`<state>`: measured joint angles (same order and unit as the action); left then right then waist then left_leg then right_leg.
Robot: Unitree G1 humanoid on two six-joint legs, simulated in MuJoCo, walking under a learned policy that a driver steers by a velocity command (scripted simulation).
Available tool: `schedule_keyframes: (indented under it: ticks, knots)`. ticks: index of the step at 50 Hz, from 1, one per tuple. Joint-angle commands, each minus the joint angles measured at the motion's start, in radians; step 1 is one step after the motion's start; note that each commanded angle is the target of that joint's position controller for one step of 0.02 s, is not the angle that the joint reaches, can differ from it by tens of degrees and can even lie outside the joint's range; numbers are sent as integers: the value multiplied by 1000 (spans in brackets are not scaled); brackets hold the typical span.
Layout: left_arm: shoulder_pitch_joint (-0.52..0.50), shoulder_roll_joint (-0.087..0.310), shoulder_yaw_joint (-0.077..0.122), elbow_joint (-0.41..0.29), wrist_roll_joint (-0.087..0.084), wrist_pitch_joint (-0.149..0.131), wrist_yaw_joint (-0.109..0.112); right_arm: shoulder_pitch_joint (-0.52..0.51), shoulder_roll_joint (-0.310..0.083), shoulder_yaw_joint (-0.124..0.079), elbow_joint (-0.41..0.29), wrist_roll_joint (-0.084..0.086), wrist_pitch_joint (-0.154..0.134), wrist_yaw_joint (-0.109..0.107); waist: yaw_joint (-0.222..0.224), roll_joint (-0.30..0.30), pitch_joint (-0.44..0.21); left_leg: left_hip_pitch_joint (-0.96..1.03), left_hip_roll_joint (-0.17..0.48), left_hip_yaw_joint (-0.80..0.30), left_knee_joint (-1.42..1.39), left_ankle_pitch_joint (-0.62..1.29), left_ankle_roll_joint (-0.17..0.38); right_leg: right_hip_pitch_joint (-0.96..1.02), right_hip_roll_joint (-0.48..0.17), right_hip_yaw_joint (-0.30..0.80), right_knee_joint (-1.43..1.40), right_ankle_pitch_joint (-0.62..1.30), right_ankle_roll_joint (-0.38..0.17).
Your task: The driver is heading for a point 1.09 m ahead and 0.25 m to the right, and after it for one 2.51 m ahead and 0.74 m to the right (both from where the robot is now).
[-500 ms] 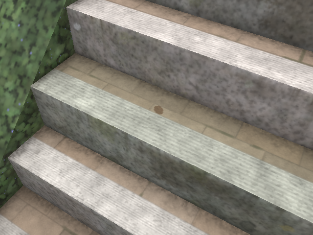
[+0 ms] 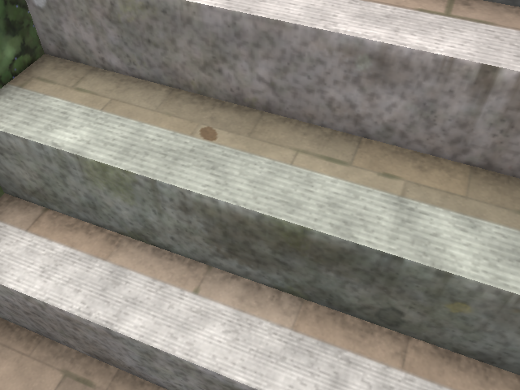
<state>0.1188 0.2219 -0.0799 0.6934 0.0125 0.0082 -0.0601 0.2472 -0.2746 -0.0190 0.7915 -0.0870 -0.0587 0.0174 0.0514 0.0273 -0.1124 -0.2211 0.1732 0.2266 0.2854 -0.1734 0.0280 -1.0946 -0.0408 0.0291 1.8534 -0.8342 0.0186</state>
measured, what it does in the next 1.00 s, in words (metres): climbs, turning right: right foot 0.21 m higher, then left foot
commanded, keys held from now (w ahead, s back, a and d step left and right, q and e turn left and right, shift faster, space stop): e+shift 0.60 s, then shift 0.16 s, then w+shift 0.08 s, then w+q+shift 0.16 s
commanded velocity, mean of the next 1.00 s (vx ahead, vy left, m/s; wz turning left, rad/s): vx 0.06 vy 0.01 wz -0.68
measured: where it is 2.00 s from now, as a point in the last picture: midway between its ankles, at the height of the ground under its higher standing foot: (343, 375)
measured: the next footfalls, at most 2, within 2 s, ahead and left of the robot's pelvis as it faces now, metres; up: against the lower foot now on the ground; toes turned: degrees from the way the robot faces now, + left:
right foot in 0.06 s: +0.09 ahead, -0.18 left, +0.21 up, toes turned -2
left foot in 0.64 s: +0.18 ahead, +0.07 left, +0.21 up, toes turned -38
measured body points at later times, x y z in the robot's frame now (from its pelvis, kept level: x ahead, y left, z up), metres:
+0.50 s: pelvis +0.03 -0.05 +0.14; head +0.07 -0.07 +0.59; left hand +0.21 +0.12 +0.02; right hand +0.17 -0.31 +0.05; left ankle +0.14 +0.08 -0.44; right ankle +0.05 -0.18 -0.54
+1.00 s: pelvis +0.10 -0.03 +0.19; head +0.12 -0.03 +0.64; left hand +0.38 -0.02 +0.09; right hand -0.07 -0.19 +0.06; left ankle +0.14 +0.09 -0.54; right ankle +0.08 -0.18 -0.43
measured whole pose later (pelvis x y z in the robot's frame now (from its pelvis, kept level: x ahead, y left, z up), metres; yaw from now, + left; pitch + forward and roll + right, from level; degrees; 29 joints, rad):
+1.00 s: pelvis +0.10 -0.03 +0.19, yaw -38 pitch +7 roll +0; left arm 0.08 0.17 -0.02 0.75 0.03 -0.05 -0.03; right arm 0.49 -0.14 -0.03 0.86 -0.01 -0.07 -0.05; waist -0.12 -0.03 -0.12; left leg -0.31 -0.01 -0.04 0.49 -0.31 0.10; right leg -0.89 -0.03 -0.01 1.25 -0.19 -0.01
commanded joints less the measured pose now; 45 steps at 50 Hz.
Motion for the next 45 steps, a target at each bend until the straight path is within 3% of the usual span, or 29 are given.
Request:
schedule_keyframes:
  ticks: [1, 2, 4, 5, 6, 7, 8, 9, 10, 11, 13, 15, 19, 20, 21, 22, 25, 26, 28, 31, 32, 33, 34, 36, 37, 39, 41, 42, 45]
  knots:
    - [-28, 25, 0, -72, 3, 7, -34, 10, -312, -121, -66, -23, -9, 18, -31, 169, 6, 130, 318, -158, -216, -16, 260, 3, 47, -79, -248, 50, -31]
    - [33, 2, 8, -72, 10, -2, -49, -15, -313, -124, -74, 8, -16, 10, -10, 220, -37, 118, 264, -59, -176, 113, 263, 123, 109, -160, -203, 23, -40]
    - [44, 57, 31, -68, -28, -47, -46, -58, -291, -130, -112, 4, -19, -1, -28, 159, -27, 183, 228, -24, -73, 210, 233, 154, 171, -91, -431, 174, -101]
    - [42, 99, 46, -80, -36, -68, -37, -84, -284, -128, -120, 9, -8, 5, 2, 101, -6, 94, 147, 21, 44, 289, 193, 178, 163, 60, -557, 278, -168]
    - [112, 164, 67, -69, -29, -71, -11, -116, -221, -117, -160, 13, 3, 7, 28, -107, -38, -145, 27, 65, 309, 276, 99, 339, 62, 400, -746, 379, -311]
    - [336, 215, 94, -21, 23, -57, 11, -263, -123, -91, -242, 17, 24, -1, 143, -296, -167, -456, -85, -98, 631, -83, 28, 649, 5, 728, -1055, 271, -369]
    - [415, 317, 123, 7, 34, -74, 17, -369, -41, -64, -308, 59, 37, 4, 168, -366, -219, -544, -151, -363, 1044, -37, 12, 683, -34, 919, -1238, 286, -262]
    - [362, 322, 132, -25, 21, -88, -1, -373, -53, -69, -295, 122, 19, -5, 158, -409, -109, -650, -256, -567, 1344, 4, 19, 603, -35, 941, -1271, 242, -180]
    - [248, 276, 132, -60, -20, -84, -17, -327, -62, -75, -264, 127, -4, -28, 108, -443, -16, -727, -284, -605, 1498, 24, 35, 526, 1, 807, -1191, 218, -214]
    - [-21, 132, 132, -42, -12, 15, 120, -222, 93, -3, -236, -4, 26, -14, -65, -222, 64, -645, -212, -334, 1496, 37, -11, 514, 65, 765, -1241, 423, -223]
    - [-71, 62, 114, -90, 23, 64, 162, -138, 69, 1, -220, -3, 58, -10, -89, -84, 79, -614, -252, -346, 1546, 32, -34, 430, 116, 678, -1100, 548, -232]
    - [-57, 60, 128, -79, 29, 46, 168, -172, 34, -2, -238, 9, 73, -18, -67, -34, 93, -630, -257, -340, 1572, 55, -42, 429, 84, 654, -1080, 616, -260]
    - [43, 70, 166, -49, 15, 23, 181, -266, 47, 15, -327, 29, 66, -55, -16, -79, 63, -665, -227, -406, 1383, -48, -53, 586, 67, 636, -1097, 734, -278]
    - [184, -2, 66, -37, 75, -19, 83, -200, -101, -9, -284, 78, 70, -46, 92, -230, -236, -952, -242, -586, 1472, -59, -70, 635, 11, 734, -1045, 513, -333]
    - [236, 16, 76, -28, 65, -35, 54, -209, -53, -1, -279, 47, 79, -55, 87, -83, -182, -952, -229, -563, 1469, 22, -85, 690, 7, 780, -1100, 408, -336]
    - [205, 71, 91, -47, 28, -60, 29, -274, -14, 12, -331, 58, 83, -69, 39, -29, -98, -922, -225, -466, 1287, -196, -126, 660, -32, 806, -1277, 366, -328]
    - [103, 84, 95, -76, -6, -105, 25, -253, 14, 7, -325, 38, 66, -83, -11, -122, -92, -674, -235, -355, 1101, -149, -128, 482, 79, 680, -1322, 302, -260]
    - [-69, 92, 99, -124, -19, -130, 15, -167, 34, -4, -292, 39, 50, -54, -98, -168, -96, -341, -221, -248, 1059, -61, -119, 306, 125, 521, -1367, 392, -190]
    - [-6, 104, 117, -124, -40, -129, 28, -209, 44, -11, -302, 27, 38, 0, -52, -140, -52, -208, -256, -192, 746, -271, -129, 333, 151, 477, -1346, 403, -192]
    - [54, 165, 159, -100, -51, -98, 31, -116, 78, 0, -272, 73, 8, 6, -63, -160, -25, -191, -221, -256, 119, -140, -109, 705, 108, 569, -1219, 379, -198]
    - [160, 127, 155, -63, -38, -89, 24, -105, 37, -19, -245, 57, -12, 1, -19, -128, -63, 20, -101, -334, 165, 34, -28, 606, 142, 527, -1085, 391, -132]
    - [199, 21, 123, -105, 15, -87, 14, -182, -72, -44, -280, 79, -17, -19, 17, 143, -83, 233, 93, -684, 235, 225, 261, 186, 252, 334, -912, 323, 2]
    - [150, 24, 109, -90, 44, -95, 23, -99, -107, -64, -272, 53, -24, -34, -79, 148, -112, 302, 217, -957, 182, 111, 413, -34, 208, 324, -550, 264, 67]
    - [60, 26, 88, -66, 14, -91, 42, -137, -37, -22, -250, 21, -33, -32, -51, 9, -33, 75, 152, -802, 169, -97, 333, -144, 127, 262, -39, 501, 76]
    - [1, 38, 86, -78, -11, -83, 67, -155, 68, 30, -255, 35, -13, -13, -54, -8, -26, 28, 68, -629, 149, -106, 272, -158, 154, 227, -104, 530, 71]
    - [-40, 7, 64, -65, -6, -83, 47, -135, 135, 61, -246, 91, -11, -11, -66, 1, -47, -11, 21, -520, 121, -231, 188, -87, 84, 161, -208, 469, 73]
    - [-3, 62, 92, 9, -8, -89, 5, 110, -27, -10, -139, 68, -11, -23, -149, 93, 30, -23, 62, -588, 3, -524, 234, -134, 116, 92, -197, 410, 26]
    - [-19, 61, 95, 23, -9, -100, -5, 142, -59, -24, -116, 48, -8, -26, -163, 88, 53, 4, 67, -605, -6, -544, 248, -176, 128, 103, -171, 468, -3]
    - [-76, 36, 80, 47, 14, -112, -9, 166, -18, -14, -54, 30, -15, -7, -154, 49, 45, 0, 63, -644, 1, -477, 278, -200, 80, 80, -259, 608, -94]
